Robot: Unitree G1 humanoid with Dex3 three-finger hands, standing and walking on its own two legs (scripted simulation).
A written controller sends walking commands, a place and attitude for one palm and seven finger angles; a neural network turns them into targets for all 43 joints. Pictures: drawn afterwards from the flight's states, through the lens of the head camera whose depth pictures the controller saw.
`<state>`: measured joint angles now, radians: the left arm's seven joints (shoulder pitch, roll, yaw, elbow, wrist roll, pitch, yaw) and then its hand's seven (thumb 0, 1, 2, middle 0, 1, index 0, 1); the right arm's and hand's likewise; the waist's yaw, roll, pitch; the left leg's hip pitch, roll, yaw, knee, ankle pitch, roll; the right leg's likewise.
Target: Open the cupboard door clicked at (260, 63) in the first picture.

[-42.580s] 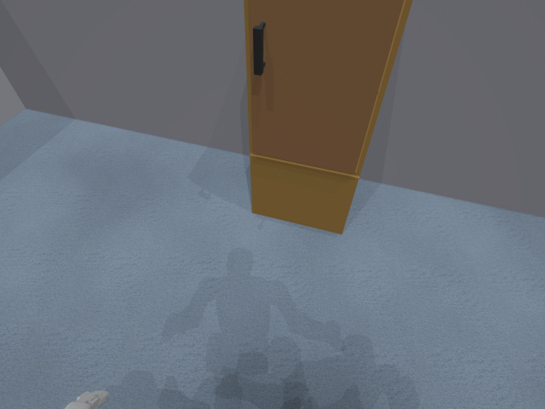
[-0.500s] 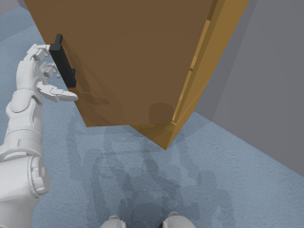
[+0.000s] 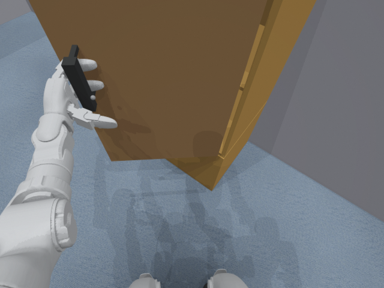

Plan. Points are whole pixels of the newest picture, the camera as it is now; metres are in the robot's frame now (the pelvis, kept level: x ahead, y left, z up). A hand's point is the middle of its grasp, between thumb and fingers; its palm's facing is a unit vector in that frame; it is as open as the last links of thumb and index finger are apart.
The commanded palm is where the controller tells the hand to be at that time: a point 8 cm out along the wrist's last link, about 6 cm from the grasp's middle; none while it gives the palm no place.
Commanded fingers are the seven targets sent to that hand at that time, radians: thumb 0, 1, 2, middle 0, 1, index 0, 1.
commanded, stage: slide the fingers in behind the handle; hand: left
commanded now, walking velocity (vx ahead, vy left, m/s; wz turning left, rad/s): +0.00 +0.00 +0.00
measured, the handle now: (83, 80) +0.53 +0.21 +0.10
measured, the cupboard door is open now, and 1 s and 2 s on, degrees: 41 41 76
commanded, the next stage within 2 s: close the thumb around the handle in 0.36 s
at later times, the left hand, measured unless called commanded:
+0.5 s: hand (93, 97) +0.48 +0.18 +0.10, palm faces +0.05 -1.00 +0.00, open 14.0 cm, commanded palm +0.45 +0.23 +0.10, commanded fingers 0.00 -0.33 0.37 -0.31 -1.22 -0.31 -1.22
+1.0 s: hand (92, 97) +0.48 +0.18 +0.10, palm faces +0.03 -1.00 +0.00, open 6.7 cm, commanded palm +0.46 +0.23 +0.10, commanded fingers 0.00 0.90 0.90 -0.40 -1.35 -0.40 -1.35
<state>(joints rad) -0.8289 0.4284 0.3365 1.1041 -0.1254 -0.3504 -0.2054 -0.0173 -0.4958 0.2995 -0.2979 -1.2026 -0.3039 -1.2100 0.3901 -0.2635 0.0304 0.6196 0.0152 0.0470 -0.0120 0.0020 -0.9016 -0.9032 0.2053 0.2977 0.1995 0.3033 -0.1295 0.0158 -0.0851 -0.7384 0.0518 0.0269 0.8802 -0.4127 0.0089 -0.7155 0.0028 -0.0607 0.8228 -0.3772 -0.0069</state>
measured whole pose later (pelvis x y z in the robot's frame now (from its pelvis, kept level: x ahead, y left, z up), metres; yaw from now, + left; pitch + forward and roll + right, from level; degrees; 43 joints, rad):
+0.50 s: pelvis +0.00 +0.00 +0.00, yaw +0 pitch +15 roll -2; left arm -0.82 0.42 0.34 1.10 -0.12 -0.36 -0.19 -0.02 -0.49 0.30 -0.30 -1.20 -0.30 -1.21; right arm 0.39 -0.27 0.02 0.63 0.01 0.05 -0.01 0.00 -0.90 -0.90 0.20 0.30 0.20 0.30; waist -0.13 0.02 -0.09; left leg -0.73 0.05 0.03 0.87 -0.41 0.01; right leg -0.71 0.00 -0.06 0.82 -0.38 -0.01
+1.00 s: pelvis +0.00 +0.00 +0.00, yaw +0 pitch +16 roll -2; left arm -0.82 0.42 0.34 1.10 -0.12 -0.36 -0.19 0.00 0.54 0.74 -0.37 -1.31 -0.38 -1.31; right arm 0.39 -0.27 0.03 0.62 0.01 0.04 -0.02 0.00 -0.90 -0.90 0.21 0.30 0.20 0.30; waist -0.13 0.02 -0.09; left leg -0.74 0.05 0.03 0.88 -0.41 0.01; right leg -0.72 0.00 -0.05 0.82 -0.37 0.00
